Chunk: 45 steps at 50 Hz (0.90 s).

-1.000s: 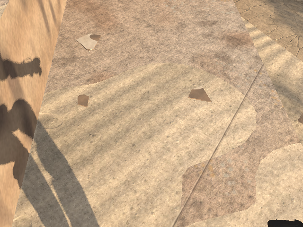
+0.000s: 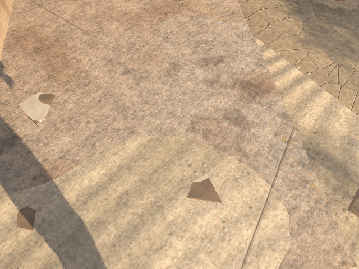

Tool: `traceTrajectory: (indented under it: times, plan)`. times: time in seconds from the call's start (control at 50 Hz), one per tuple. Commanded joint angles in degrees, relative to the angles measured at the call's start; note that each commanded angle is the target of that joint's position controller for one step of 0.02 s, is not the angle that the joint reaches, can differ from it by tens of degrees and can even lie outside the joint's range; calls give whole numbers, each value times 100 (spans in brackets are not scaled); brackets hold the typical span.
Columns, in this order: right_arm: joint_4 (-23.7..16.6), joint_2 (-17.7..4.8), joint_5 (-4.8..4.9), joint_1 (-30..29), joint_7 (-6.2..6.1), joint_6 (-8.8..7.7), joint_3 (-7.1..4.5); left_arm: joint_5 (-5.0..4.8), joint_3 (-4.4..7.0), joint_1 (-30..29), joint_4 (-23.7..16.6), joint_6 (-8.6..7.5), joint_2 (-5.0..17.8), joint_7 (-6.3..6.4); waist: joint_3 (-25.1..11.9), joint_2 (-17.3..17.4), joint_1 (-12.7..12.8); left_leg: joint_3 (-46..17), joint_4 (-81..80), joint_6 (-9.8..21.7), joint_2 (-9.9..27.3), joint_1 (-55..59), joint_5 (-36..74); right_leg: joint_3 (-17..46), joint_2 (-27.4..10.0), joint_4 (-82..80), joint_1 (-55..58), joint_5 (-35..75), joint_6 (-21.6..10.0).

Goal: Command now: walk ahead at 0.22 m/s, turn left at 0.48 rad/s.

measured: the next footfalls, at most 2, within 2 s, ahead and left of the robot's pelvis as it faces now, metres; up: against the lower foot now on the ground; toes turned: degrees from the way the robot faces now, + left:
right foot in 0.44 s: +0.24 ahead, -0.14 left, +0.00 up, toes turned +22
left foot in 0.84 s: +0.10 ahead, +0.10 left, +0.00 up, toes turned +32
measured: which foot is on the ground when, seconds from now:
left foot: down 0.00-0.44, up 0.46-0.82, down 0.84-1.00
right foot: up 0.00-0.42, down 0.44-0.84, up 0.86-1.00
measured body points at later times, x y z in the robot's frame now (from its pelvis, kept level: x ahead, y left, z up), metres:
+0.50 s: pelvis +0.13 -0.04 +0.02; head +0.16 -0.04 +0.47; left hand +0.19 +0.27 -0.07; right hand +0.37 -0.26 -0.08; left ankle +0.11 +0.07 -0.68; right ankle +0.20 -0.15 -0.72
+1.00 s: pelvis +0.14 +0.01 +0.03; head +0.14 +0.05 +0.48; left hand +0.09 +0.33 -0.08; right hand +0.38 -0.16 -0.06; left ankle +0.07 +0.08 -0.72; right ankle +0.24 -0.12 -0.64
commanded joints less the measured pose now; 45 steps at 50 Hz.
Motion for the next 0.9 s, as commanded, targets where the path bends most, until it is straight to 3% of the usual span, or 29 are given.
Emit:
traceTrajectory:
  times: [0.02, 0.04, 0.06, 0.1, 0.14, 0.18, 0.22, 0.26, 0.32, 0.36, 0.4, 0.42, 0.44, 0.46, 0.48, 0.5, 0.52, 0.54, 0.58, 0.62, 0.68, 0.76, 0.8, 0.82, 0.84, 0.86, 0.88, 0.9]
  plan:
    - [-370, -1205, -8, 1198, -120, 38, -371, -195, 83, 106, -631, -259, 835, -125, -2654, 360, -696, -3214, -742, 1777, 2040, 4761, 3459, 1270, 93, 3107, -3071, -261, 53]
    - [-396, -978, 109, 864, -149, 75, -324, -163, 68, -220, -723, -246, 803, -67, -1816, -89, -552, -2706, -937, 1496, 1734, 3860, 2920, 1102, -125, 2630, -3214, 160, 23]
    - [-451, -822, 143, 610, -192, 129, -273, -76, 98, -369, -716, -181, 824, 6, -1273, -248, -392, -2419, -1158, 1354, 1550, 2976, 2630, 1033, -261, 2263, -3089, 415, 57]
    - [-562, -804, 6, 395, -233, 193, -268, -43, 133, -168, -758, -10, 810, 52, -965, 83, -59, -2193, -1495, 1274, 1297, 1836, 2370, 1024, -307, 1740, -2424, 654, 100]
    - [-601, -900, -21, 308, -266, 212, -309, -13, 82, 18, -710, 55, 602, 99, -979, 231, 48, -1889, -1493, 1234, 1133, 1398, 2807, 900, -237, 1092, -2192, 797, 225]
    - [-601, -1026, 12, 363, -339, 265, -355, 16, 66, -63, -724, 88, 549, 144, -1196, 261, 13, -1849, -1379, 1152, 1063, 1404, 2843, 905, -155, 592, -2160, 1154, 346]
    - [-636, -1054, 70, 322, -419, 368, -367, -2, 69, -219, -754, 134, 554, 148, -1334, 338, -37, -1913, -1340, 969, 944, 1395, 1998, 972, -111, 208, -2095, 1589, 404]
    - [-687, -1031, 92, 264, -480, 468, -360, -34, 75, -487, -831, 162, 549, 128, -1232, 466, -121, -2091, -1381, 800, 818, 1311, 795, 1027, -51, -201, -2067, 1830, 413]
    - [-726, -1016, 73, 288, -509, 555, -364, -59, 84, -772, -932, 101, 551, 77, -1021, 704, -239, -2471, -1327, 714, 777, 1375, -51, 1110, 46, -866, -1971, 1778, 361]
    - [-747, -986, 73, 337, -495, 583, -362, -80, 110, -798, -953, 11, 597, 32, -1015, 816, -270, -2753, -1094, 689, 824, 1623, 320, 1134, 118, -1373, -1789, 1605, 287]
    - [-802, -908, 133, 222, -491, 608, -337, -100, 157, -529, -876, -78, 624, -16, -1031, 850, -75, -2925, -750, 527, 709, 1754, 714, 1070, 121, -2474, -1230, 2043, 136]
    - [-828, -796, 160, 241, -498, 623, -304, -83, 208, -359, -818, -111, 741, -21, -1016, 748, -8, -2836, -483, 311, 496, 1542, 334, 1153, -156, -3113, -681, 2701, -3]
    - [-838, -488, 88, 567, -483, 626, -220, 13, 294, -361, -886, -85, 1139, 18, -1205, -246, -229, -2194, 545, -16, 17, 995, -1380, 2103, -1353, -3223, 13, 3477, -457]
    - [-1020, -572, 112, 641, -463, 576, -250, 211, 369, -408, -831, 3, 1438, 13, -882, -1853, -425, -1105, 1550, -359, -813, -233, -3139, 3417, -2271, -3386, 137, 4740, -1469]
    - [-915, -1066, 10, 767, -440, 521, -385, 174, 316, -442, -931, 6, 1123, 16, -974, -1518, -295, -1078, 2843, -618, -368, -453, -3196, 3583, -2556, -3317, 118, 4911, -1848]
    - [-783, -1223, 85, 763, -427, 545, -469, 117, 240, -593, -1003, 16, 832, 47, -918, -1028, -283, -1055, 3320, -719, -243, -458, -2801, 2904, -2210, -3171, 44, 4786, -1656]
    - [-662, -1106, 113, 807, -453, 625, -472, 51, 210, -762, -1037, 47, 710, 61, -815, -753, -334, -954, 3540, -840, -162, -484, -2495, 2335, -1817, -3078, 15, 4536, -1388]
    - [-673, -996, 107, 769, -471, 689, -450, -25, 195, -835, -1042, 74, 672, 78, -729, -748, -298, -898, 3711, -924, -103, -607, -2229, 2052, -1680, -3062, 27, 4467, -1286]
    - [-778, -682, 161, 607, -437, 739, -356, -10, 196, -789, -1009, 146, 703, 112, -618, -894, -217, -572, 3427, -1022, -42, -538, -1899, 1482, -1402, -3170, -39, 4507, -1252]
    - [-950, -550, 185, 309, -419, 726, -307, 20, 240, -620, -960, 214, 773, 147, -688, -1127, -33, -396, 2854, -1082, 77, -554, -1806, 1315, -1468, -3206, 287, 4507, -1356]
    - [-1088, -477, 143, 165, -346, 712, -261, -6, 326, -643, -940, 268, 953, 137, -869, -1241, 52, -217, 1945, -1039, 289, 28, -1800, 1082, -1652, -3198, 307, 4497, -1425]
    - [-1131, -596, 138, 268, -243, 751, -318, -116, 398, -722, -891, 263, 1099, 47, -869, -1329, 34, 86, 866, -805, 293, 765, -1615, 881, -1817, -3110, 133, 4192, -1360]
    - [-1052, -579, 135, 555, -197, 762, -357, -220, 411, -838, -855, 253, 1114, 29, -831, -1232, -168, 258, -142, -558, 202, 1290, -1000, 709, -1789, -2788, -20, 3917, -1141]
    - [-939, -591, 131, 814, -210, 760, -393, -259, 398, -715, -783, 249, 1021, 20, -917, -1068, -243, 347, -651, -371, 32, 1853, -684, 516, -1668, -2530, -328, 3111, -906]
    - [-851, -770, 136, 1123, -256, 747, -474, -197, 346, -442, -660, 245, 789, -12, -932, -445, -293, -179, -1021, -125, 221, 2718, -383, 130, -1401, -1835, -1148, 1881, -511]
    - [-886, -1417, 150, 1496, -353, 701, -616, 112, 169, -548, -868, 237, 271, -72, -920, 1398, -267, -2396, -1245, 521, 1766, 3631, 242, -469, -627, 219, -2894, -446, 71]
    - [-946, -1590, -20, 1704, -268, 511, -611, 19, 223, -1193, -1204, 133, 492, -44, -972, 1499, -679, -3902, -1837, 1526, 2330, 3187, -1404, 557, -97, 1078, -3796, -599, 59]
    - [-909, -1278, -46, 1570, -234, 355, -516, -141, 308, -1477, -1255, 56, 780, -60, -613, 1054, -681, -3733, -2163, 1417, 2144, 3062, -2689, 870, -312, 1308, -4060, -84, -80]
